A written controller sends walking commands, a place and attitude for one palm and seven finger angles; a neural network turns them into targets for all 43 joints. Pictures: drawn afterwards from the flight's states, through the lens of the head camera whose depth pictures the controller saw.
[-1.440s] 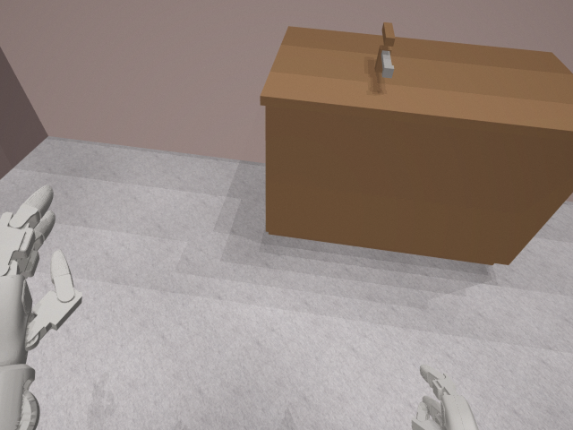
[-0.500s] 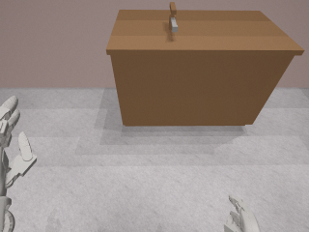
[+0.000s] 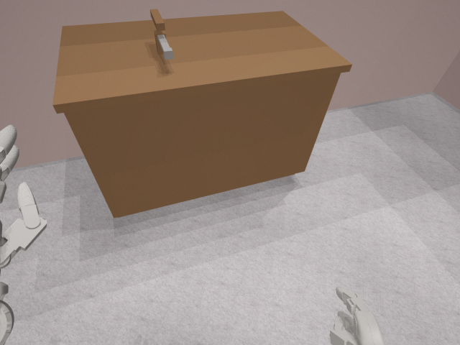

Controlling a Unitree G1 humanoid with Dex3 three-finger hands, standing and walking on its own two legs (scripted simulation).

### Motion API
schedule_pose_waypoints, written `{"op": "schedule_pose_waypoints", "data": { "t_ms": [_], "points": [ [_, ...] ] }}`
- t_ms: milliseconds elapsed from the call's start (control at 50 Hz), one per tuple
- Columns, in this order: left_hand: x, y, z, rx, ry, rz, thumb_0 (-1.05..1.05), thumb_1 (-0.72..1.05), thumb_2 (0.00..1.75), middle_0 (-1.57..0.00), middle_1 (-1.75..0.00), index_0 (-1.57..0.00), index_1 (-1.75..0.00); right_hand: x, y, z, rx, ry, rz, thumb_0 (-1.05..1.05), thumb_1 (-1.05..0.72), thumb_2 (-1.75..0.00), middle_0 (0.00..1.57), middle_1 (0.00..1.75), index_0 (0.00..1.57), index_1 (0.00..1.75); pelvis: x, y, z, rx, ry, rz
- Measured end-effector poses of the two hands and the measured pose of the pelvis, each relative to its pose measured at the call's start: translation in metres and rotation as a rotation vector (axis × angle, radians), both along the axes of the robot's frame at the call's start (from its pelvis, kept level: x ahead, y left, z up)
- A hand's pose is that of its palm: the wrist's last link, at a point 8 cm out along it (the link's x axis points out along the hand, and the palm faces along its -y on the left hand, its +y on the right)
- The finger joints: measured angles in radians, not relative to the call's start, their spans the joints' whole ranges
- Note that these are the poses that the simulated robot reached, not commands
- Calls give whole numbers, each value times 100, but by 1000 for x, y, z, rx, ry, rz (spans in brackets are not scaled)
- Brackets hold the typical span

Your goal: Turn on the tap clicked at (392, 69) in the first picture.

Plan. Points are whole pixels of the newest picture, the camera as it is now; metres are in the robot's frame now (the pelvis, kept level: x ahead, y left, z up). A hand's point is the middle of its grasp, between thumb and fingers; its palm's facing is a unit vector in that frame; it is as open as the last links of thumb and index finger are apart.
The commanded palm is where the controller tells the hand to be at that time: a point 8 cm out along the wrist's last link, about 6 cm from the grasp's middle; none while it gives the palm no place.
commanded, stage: walk to a spot facing it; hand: left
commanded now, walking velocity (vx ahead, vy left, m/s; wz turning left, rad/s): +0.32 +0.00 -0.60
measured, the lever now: (168, 53) +0.94 +0.27 +0.05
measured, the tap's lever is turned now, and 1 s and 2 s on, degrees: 0 0 0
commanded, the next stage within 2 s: turn to face it in 0.44 s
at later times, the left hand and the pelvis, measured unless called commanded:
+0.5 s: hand (172, 134) +0.39 +0.13 +0.18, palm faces +0.12 -0.86 -0.49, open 7.4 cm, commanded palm +0.34 +0.19 +0.19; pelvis +0.12 -0.04 +0.00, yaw -14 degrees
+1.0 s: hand (168, 112) +0.46 +0.15 +0.17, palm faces +0.24 -0.87 -0.43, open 7.4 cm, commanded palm +0.41 +0.20 +0.19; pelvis +0.20 -0.04 +0.00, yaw -10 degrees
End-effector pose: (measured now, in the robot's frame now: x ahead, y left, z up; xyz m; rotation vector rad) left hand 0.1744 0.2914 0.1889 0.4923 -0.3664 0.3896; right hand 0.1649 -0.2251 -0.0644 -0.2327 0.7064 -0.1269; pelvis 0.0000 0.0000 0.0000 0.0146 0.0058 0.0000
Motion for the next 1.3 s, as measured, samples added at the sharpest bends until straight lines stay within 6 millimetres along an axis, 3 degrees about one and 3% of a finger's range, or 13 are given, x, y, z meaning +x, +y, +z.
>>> {"op": "schedule_pose_waypoints", "data": {
  "t_ms": [100, 180, 280, 320, 400, 480, 560, 700, 780, 860, 1020, 1140, 1300],
  "points": [
    [51, -27, 9, 5, 16, -114, 1, 89, 90, -21, -30, -20, -30, 2, 12, 0, 70, 17, -40, 1, -90, -90, 20, 30, 20, 30, 23, -2, 10, -42, 1, -81],
    [91, -54, 14, 72, 47, -194, 1, 89, 90, -21, -30, -20, -30, -1, 3, -10, 107, 57, -98, 1, -90, -90, 21, 30, 21, 30, 45, -13, 10, -56, 8, -134],
    [135, -89, 5, 183, 50, -250, 1, 89, 90, -21, -30, -21, -30, 2, -36, -43, 114, 105, -166, 1, -90, -90, 21, 30, 21, 30, 71, -40, -15, -39, 6, -152],
    [147, -100, -1, 162, 52, -269, 1, 88, 90, -21, -30, -21, -30, 5, -56, -53, 87, 140, -189, 1, -90, -90, 21, 30, 21, 30, 76, -42, -19, -42, -2, -185],
    [165, -115, -2, 128, 83, -319, 1, 88, 90, -21, -30, -21, -30, 9, -86, -45, 35, 170, -271, 1, -90, -90, 20, 30, 21, 30, 92, -40, -13, -47, -6, -222],
    [182, -116, 11, 126, 50, -358, 1, 88, 90, -22, -30, -21, -30, 18, -99, -23, -27, 158, -329, 1, -91, -90, 20, 30, 20, 30, 114, -39, -5, -39, 0, -244],
    [205, -102, 19, 99, -43, -355, 1, 88, 90, -22, -30, -22, -30, 37, -100, -6, -91, 109, -353, 1, -91, -90, 20, 30, 20, 30, 143, -32, -5, -45, -12, -265],
    [257, -86, 6, -39, -60, -295, 1, 88, 90, -21, -30, -21, -30, 85, -70, 2, -41, 17, -354, 1, -91, -90, 20, 30, 20, 30, 177, -26, -1, -58, -33, -265],
    [260, -99, 8, -35, -3, -323, 1, 89, 90, -21, -30, -20, -30, 110, -47, 0, 39, -2, -288, 1, -90, -90, 20, 30, 20, 30, 188, -30, 5, -63, -22, -250],
    [253, -107, 12, 45, 34, -314, 1, 89, 90, -21, -30, -21, -30, 128, -37, -12, 99, 6, -226, 1, -90, -90, 20, 30, 21, 30, 194, -39, 1, -44, -19, -227],
    [248, -92, -1, 8, 106, -174, 1, 88, 90, -21, -30, -21, -30, 141, -56, -33, 72, 96, -180, 1, -90, -90, 21, 30, 21, 30, 202, -42, -2, -27, -18, -169],
    [244, -76, -12, -34, 101, -151, 1, 88, 90, -21, -30, -21, -30, 149, -67, -19, -19, 89, -193, 1, -90, -90, 20, 30, 20, 30, 202, -35, -3, -8, -31, -143],
    [214, -79, 15, 16, 69, -146, 1, 89, 90, -21, -30, -21, -30, 157, -59, 2, 28, 9, -115, 1, -90, -90, 20, 30, 20, 30, 189, -46, 10, -51, -10, -84]
  ]
}}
